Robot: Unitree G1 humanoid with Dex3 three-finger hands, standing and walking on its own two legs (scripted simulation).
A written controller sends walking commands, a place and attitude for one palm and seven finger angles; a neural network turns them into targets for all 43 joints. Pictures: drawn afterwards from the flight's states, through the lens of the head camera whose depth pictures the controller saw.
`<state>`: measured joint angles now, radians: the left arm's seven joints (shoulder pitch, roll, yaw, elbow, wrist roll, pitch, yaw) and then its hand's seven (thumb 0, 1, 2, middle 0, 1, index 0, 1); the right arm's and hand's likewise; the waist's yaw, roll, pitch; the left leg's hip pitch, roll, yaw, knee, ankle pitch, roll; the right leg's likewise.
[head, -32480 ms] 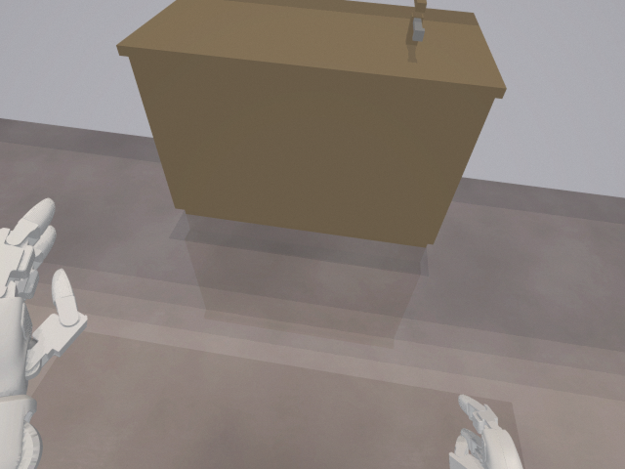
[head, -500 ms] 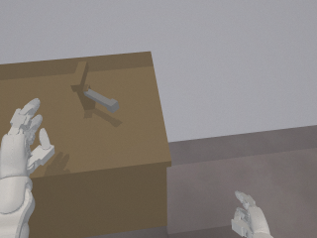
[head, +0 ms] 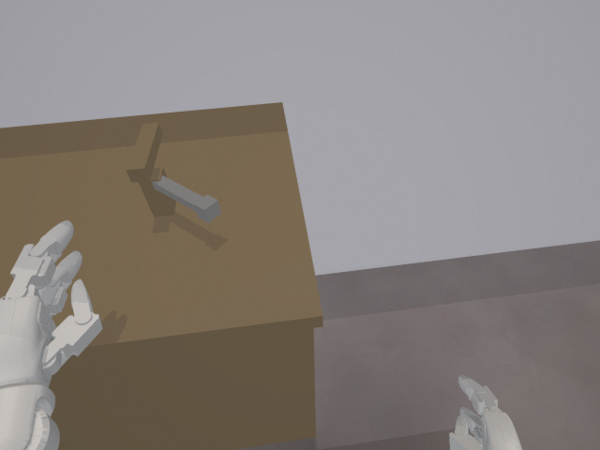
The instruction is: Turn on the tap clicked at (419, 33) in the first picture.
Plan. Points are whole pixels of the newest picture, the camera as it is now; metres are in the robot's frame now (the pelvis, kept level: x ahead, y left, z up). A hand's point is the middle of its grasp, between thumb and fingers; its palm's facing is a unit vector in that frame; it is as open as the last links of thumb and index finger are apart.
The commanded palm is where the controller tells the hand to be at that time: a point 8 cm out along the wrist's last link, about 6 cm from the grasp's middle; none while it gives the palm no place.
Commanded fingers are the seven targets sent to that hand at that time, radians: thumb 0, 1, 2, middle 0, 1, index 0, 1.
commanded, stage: turn the palm inward beside the body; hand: left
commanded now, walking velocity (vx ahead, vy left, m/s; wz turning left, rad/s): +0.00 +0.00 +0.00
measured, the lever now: (207, 208) +0.43 +0.20 +0.10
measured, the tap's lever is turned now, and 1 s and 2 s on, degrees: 47 47 47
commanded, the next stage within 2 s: reach beside the lever's end, fingers flat in 1.12 s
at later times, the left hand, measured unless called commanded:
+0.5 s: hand (76, 358) +0.16 +0.24 +0.14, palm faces +0.42 -0.89 -0.18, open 7.4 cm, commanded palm +0.11 +0.29 +0.15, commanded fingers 0.00 0.90 0.90 -0.20 -0.30 -0.20 -0.30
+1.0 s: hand (86, 357) +0.16 +0.23 +0.14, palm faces +0.42 -0.90 -0.14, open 7.4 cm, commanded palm +0.11 +0.28 +0.15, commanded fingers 0.00 0.90 0.90 -0.20 -0.30 -0.20 -0.30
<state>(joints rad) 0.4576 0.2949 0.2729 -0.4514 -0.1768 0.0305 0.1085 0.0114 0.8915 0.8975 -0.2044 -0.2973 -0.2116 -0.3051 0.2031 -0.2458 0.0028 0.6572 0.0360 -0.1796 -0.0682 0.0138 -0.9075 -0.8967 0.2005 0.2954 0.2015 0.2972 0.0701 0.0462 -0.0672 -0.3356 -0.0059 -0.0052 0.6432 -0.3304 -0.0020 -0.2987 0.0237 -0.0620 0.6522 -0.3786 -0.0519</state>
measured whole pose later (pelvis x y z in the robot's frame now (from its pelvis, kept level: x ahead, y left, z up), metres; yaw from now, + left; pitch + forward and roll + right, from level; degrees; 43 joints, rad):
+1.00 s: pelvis -0.01 +0.01 +0.00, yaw +1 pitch +0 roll +0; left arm 0.55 0.24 0.22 -0.53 -0.24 0.11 0.13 0.01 0.90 0.90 -0.20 -0.30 -0.21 -0.30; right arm 0.20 -0.24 0.04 0.65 0.04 -0.24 -0.07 0.01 -0.91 -0.90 0.20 0.30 0.20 0.30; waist 0.07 0.06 -0.06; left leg -0.33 -0.01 -0.02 0.64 -0.31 0.01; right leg -0.28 0.02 -0.08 0.63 -0.35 -0.04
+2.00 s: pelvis -0.01 +0.01 +0.00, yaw +1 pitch +1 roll +0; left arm 0.25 0.29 0.37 -0.11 -0.27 0.01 0.04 0.01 0.90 0.90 -0.19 -0.27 -0.20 -0.28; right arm 0.20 -0.26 0.00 0.72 0.06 -0.23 -0.10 0.01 -0.91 -0.90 0.20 0.30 0.20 0.30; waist 0.06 0.05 -0.04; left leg -0.33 -0.01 -0.02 0.60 -0.30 0.01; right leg -0.28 0.02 -0.07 0.60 -0.34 -0.04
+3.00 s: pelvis -0.01 +0.02 +0.00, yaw -1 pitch +8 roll -1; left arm -0.29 0.49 0.54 0.64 -0.18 -0.16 -0.06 0.01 0.90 0.90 -0.15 -0.15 -0.16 -0.16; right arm 0.28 -0.28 0.00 0.73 0.04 -0.11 -0.09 0.01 -0.91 -0.90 0.20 0.30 0.20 0.30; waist -0.03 0.03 -0.06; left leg -0.50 0.00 0.00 0.69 -0.32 0.03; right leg -0.44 0.03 -0.06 0.64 -0.34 -0.03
